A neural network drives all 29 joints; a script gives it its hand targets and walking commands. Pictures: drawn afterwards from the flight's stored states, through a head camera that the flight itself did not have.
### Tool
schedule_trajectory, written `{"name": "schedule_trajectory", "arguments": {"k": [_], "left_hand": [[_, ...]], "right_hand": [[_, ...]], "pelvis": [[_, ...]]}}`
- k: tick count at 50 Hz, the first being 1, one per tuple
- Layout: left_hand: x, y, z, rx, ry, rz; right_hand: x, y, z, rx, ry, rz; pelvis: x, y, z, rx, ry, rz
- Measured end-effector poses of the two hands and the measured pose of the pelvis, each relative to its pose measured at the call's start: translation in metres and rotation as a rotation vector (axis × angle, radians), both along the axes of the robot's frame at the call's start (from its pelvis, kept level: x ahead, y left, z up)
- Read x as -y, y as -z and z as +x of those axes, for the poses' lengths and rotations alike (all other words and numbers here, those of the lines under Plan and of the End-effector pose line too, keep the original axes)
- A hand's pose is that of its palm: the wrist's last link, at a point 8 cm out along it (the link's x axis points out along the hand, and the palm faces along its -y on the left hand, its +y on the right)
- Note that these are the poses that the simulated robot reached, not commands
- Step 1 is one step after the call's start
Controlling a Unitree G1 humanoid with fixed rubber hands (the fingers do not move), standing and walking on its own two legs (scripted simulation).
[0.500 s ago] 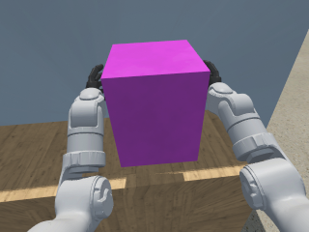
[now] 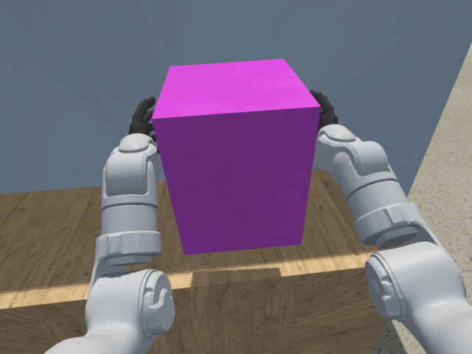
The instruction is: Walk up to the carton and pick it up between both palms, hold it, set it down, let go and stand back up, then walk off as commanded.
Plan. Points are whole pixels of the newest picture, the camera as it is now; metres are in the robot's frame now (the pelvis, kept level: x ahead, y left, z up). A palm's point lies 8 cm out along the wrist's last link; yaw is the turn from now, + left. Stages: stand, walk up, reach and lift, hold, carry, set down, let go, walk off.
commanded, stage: hold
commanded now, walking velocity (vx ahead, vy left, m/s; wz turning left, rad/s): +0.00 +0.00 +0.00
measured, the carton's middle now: (235, 154) +0.38 +0.00 +0.22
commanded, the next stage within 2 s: none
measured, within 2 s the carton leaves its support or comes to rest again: neither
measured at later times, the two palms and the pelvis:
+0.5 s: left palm (142, 141) +0.37 +0.14 +0.27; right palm (325, 133) +0.36 -0.15 +0.27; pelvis -0.01 +0.00 +0.00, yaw +0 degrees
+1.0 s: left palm (144, 144) +0.37 +0.14 +0.26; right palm (324, 135) +0.37 -0.15 +0.26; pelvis +0.00 +0.00 +0.00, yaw +0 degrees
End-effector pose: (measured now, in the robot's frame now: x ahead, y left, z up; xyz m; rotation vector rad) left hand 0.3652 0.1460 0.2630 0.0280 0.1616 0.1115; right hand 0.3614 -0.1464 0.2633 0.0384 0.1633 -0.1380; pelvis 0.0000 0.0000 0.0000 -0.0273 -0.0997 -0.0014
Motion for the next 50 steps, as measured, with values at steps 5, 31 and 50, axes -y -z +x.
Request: {"name": "schedule_trajectory", "arguments": {"k": [5, 31, 50], "left_hand": [[-0.001, -0.001, -0.002, -0.005, 0.001, 0.000], [0.002, 0.000, 0.003, -0.019, 0.006, 0.015], [0.003, 0.004, 0.006, -0.012, 0.001, 0.008]], "right_hand": [[-0.001, -0.001, -0.002, -0.005, 0.002, 0.003], [0.001, -0.001, 0.002, -0.020, -0.002, -0.011], [0.002, 0.003, 0.006, -0.014, -0.007, -0.013]], "pelvis": [[0.000, 0.000, -0.003, 0.001, 0.000, 0.000], [0.002, 0.000, -0.005, -0.023, 0.001, 0.001], [0.001, 0.000, 0.002, -0.021, -0.002, -0.001]]}}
